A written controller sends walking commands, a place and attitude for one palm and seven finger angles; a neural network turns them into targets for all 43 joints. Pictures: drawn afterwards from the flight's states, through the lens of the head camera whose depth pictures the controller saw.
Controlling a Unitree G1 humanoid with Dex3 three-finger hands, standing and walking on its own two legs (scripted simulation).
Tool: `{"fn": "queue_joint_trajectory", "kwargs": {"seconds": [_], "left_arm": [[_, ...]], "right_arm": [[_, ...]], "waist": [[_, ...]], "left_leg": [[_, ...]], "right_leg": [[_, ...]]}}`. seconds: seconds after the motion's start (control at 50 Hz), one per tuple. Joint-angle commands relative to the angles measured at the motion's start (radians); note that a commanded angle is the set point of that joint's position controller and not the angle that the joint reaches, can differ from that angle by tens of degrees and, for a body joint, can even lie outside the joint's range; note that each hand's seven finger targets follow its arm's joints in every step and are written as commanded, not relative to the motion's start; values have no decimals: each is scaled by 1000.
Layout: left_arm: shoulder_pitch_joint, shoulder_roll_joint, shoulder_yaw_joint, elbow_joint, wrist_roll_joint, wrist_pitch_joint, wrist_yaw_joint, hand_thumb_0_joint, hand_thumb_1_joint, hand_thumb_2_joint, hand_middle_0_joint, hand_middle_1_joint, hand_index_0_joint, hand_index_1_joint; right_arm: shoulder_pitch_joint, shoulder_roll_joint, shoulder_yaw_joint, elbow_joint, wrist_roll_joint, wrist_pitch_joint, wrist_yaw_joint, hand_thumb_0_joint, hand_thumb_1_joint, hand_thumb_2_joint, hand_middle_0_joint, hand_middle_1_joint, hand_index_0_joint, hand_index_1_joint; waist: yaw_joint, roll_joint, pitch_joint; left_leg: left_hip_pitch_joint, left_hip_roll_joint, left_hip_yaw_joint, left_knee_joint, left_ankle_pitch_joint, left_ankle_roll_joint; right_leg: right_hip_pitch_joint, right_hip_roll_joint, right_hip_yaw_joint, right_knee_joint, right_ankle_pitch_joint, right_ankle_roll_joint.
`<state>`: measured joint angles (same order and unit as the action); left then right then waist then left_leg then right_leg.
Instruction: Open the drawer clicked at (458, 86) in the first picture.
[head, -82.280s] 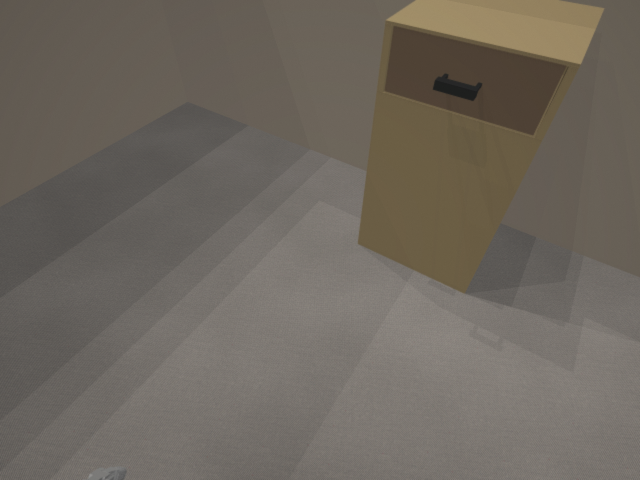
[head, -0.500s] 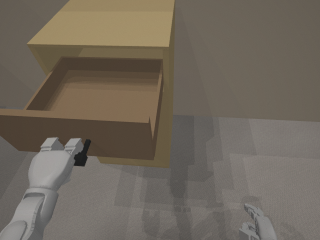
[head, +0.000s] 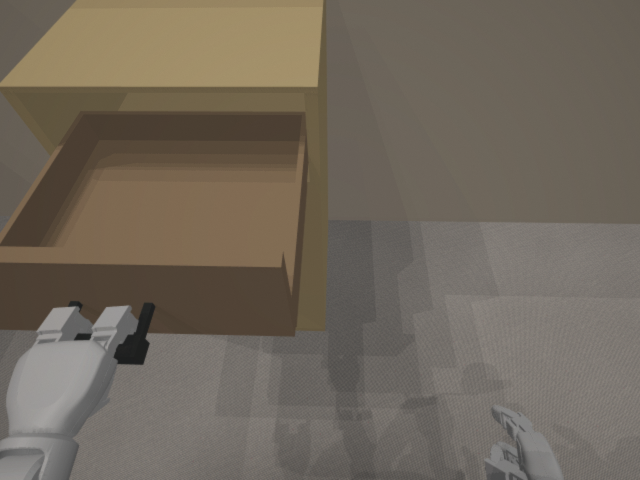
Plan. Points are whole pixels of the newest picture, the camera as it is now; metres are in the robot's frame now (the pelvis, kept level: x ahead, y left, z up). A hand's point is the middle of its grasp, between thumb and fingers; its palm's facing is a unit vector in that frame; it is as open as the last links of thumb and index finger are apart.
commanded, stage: pull the drawer open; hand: left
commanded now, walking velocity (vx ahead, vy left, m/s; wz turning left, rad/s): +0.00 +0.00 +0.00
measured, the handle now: (103, 329) +0.28 +0.27 +0.05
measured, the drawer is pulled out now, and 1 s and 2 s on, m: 0.30 0.30 0.30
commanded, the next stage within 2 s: none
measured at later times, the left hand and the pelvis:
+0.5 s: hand (99, 387) +0.22 +0.26 +0.03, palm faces -0.04 -0.06 -1.00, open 6.0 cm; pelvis -0.02 -0.01 +0.01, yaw +1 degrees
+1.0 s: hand (96, 385) +0.22 +0.27 +0.03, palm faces +0.05 -0.03 -1.00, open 6.0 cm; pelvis +0.01 +0.01 -0.01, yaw +0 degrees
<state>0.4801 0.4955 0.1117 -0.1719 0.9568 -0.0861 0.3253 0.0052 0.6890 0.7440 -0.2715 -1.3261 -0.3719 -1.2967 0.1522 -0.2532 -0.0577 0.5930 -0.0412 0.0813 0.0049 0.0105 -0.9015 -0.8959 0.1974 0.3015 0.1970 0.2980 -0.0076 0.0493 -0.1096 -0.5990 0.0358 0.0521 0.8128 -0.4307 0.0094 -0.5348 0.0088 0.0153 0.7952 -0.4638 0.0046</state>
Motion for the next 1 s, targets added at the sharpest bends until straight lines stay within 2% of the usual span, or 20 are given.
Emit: {"fn": "queue_joint_trajectory", "kwargs": {"seconds": [0.0, 0.1, 0.18, 0.2, 0.22, 0.28, 0.3, 0.32, 0.36, 0.4, 0.46, 0.52, 0.58, 0.74, 0.78, 0.82, 0.86, 0.9, 0.94, 0.98], "left_arm": [[-161, 157, 158, -149, 5, -21, 114, 0, 900, 900, -400, -1350, -400, -1350], [-213, 166, 127, -130, 9, 33, 104, 0, 900, 900, -400, -1350, -400, -1350], [-267, 182, 113, -65, 8, 59, 62, 0, 900, 900, -400, -1350, -400, -1350], [-288, 207, 129, -55, 8, 59, 52, 0, 900, 900, -400, -1350, -400, -1350], [-300, 182, 100, -47, 6, 59, 40, 0, 900, 900, -400, -1350, -400, -1350], [-358, 191, 98, -12, 4, 38, 15, 0, 900, 900, -400, -1350, -400, -1350], [-377, 225, 127, 0, 3, 30, 10, 0, 900, 900, -400, -1350, -400, -1350], [-311, 211, 127, 17, -2, 25, 3, 0, 900, 900, -400, -1350, -400, -1350], [-242, 203, 128, 14, -11, 12, -12, 0, 900, 900, -400, -1350, -400, -1350], [-169, 220, 159, -6, -16, 0, -16, 0, 900, 900, -400, -1350, -400, -1350], [-7, 189, 159, -70, -29, -12, -15, 0, 900, 900, -400, -1350, -400, -1350], [153, 200, 201, -143, -47, -15, 4, 0, 900, 900, -400, -1350, -400, -1350], [256, 185, 207, -201, -54, -10, 26, 0, 900, 900, -400, -1350, -400, -1350], [422, 152, 213, -326, -56, 12, 105, 0, 900, 900, -400, -1350, -400, -1350], [443, 157, 227, -337, -60, 21, 123, 0, 900, 900, -400, -1350, -400, -1350], [216, 181, 235, -323, -51, 14, 141, 0, 900, 900, -400, -1350, -400, -1350], [-1, 190, 242, -213, -24, -4, 170, 0, 900, 900, -400, -1350, -400, -1350], [-57, 205, 253, -168, -9, -4, 192, 0, 900, 900, -400, -1350, -400, -1350], [-71, 154, 192, -142, 0, 25, 190, 0, 900, 900, -400, -1350, -400, -1350], [-116, 158, 165, -140, 3, 61, 172, 0, 900, 900, -400, -1350, -400, -1350]], "right_arm": [[-51, -106, -42, -116, -7, -41, -23, 0, -900, -900, 200, 300, 200, 300], [-59, -104, -39, -107, 4, -19, -30, 0, -900, -900, 200, 300, 200, 300], [-88, -97, -22, -106, 11, -5, -49, 0, -900, -900, 200, 300, 200, 300], [-96, -100, -16, -106, 11, 0, -55, 0, -900, -900, 200, 300, 200, 300], [-103, -94, -13, -108, 12, 0, -57, 0, -900, -900, 200, 300, 200, 300], [-117, -88, -6, -107, 12, -2, -67, 0, -900, -900, 200, 300, 200, 300], [-120, -91, -4, -103, 11, 0, -71, 0, -900, -900, 200, 300, 200, 300], [-124, -84, -5, -114, 12, -4, -71, 0, -900, -900, 200, 300, 200, 300], [-144, -82, 0, -124, 17, -7, -68, 0, -900, -900, 200, 300, 200, 300], [-161, -82, 4, -133, 16, -5, -62, 0, -900, -900, 200, 300, 200, 300], [-167, -79, 3, -156, 21, -15, -46, 0, -900, -900, 200, 300, 200, 300], [-170, -92, 1, -176, 21, -21, -31, 0, -900, -900, 200, 300, 200, 300], [-163, -100, -8, -182, 18, -22, -11, 0, -900, -900, 200, 300, 200, 300], [-128, -112, -37, -176, 5, -23, 27, 0, -900, -900, 200, 300, 200, 300], [-123, -114, -43, -171, 3, -22, 33, 0, -900, -900, 200, 300, 200, 300], [-98, -122, -41, -154, -4, -23, 23, 0, -900, -900, 200, 300, 200, 300], [-76, -117, -43, -128, -3, -30, 0, 0, -900, -900, 200, 300, 200, 300], [-51, -116, -49, -119, -6, -33, -13, 0, -900, -900, 200, 300, 200, 300], [-35, -107, -52, -111, 1, -31, -12, 0, -900, -900, 200, 300, 200, 300], [-41, -104, -50, -102, 6, -23, -17, 0, -900, -900, 200, 300, 200, 300]], "waist": [[48, 56, -297], [52, 24, -336], [53, -21, -277], [56, -8, -271], [56, 5, -258], [58, 6, -229], [59, -4, -238], [79, -3, -231], [91, 6, -196], [113, 23, -210], [128, 63, -182], [145, 58, -213], [139, 69, -211], [130, 116, -298], [128, 95, -315], [75, 76, -271], [42, 64, -254], [54, 73, -299], [53, 75, -331], [53, 36, -350]], "left_leg": [[280, -24, -51, -7, 648, 3], [302, -25, -55, -9, 704, 6], [270, -37, -46, -42, 582, 16], [268, -37, -45, -53, 568, 15], [271, -41, -42, -60, 537, 17], [269, -48, -36, -78, 479, 18], [266, -50, -35, -82, 463, 18], [260, -53, -31, -89, 452, 19], [243, -57, -27, -104, 428, 18], [242, -57, -24, -118, 430, 15], [238, -50, -21, -123, 443, 13], [220, -43, -17, -114, 489, 9], [214, -32, -17, -94, 554, 7], [246, -6, -33, -23, 768, -2], [244, -3, -38, -11, 772, -4], [222, -15, -49, -6, 674, -2], [209, -25, -48, 6, 575, 0], [237, -23, -52, 13, 626, -1], [287, -13, -63, 17, 722, -8], [307, -12, -65, 10, 754, -5]], "right_leg": [[20, 30, -53, -22, 551, -28], [73, 24, -47, -30, 619, -23], [103, 24, -48, -66, 588, -22], [113, 24, -45, -73, 576, -25], [112, 23, -46, -81, 559, -25], [110, 25, -42, -104, 527, -26], [127, 25, -36, -111, 524, -27], [144, 24, -36, -114, 526, -28], [155, 24, -29, -127, 522, -30], [178, 22, -24, -131, 511, -34], [170, 25, -25, -129, 502, -37], [197, 18, -17, -109, 559, -34], [174, 18, -20, -87, 604, -30], [115, 18, -29, -10, 684, -25], [103, 19, -27, 0, 685, -24], [50, 26, -32, 1, 629, -28], [1, 29, -41, 0, 558, -29], [6, 32, -49, 7, 560, -32], [6, 28, -62, 12, 582, -26], [42, 26, -60, -2, 616, -21]]}}
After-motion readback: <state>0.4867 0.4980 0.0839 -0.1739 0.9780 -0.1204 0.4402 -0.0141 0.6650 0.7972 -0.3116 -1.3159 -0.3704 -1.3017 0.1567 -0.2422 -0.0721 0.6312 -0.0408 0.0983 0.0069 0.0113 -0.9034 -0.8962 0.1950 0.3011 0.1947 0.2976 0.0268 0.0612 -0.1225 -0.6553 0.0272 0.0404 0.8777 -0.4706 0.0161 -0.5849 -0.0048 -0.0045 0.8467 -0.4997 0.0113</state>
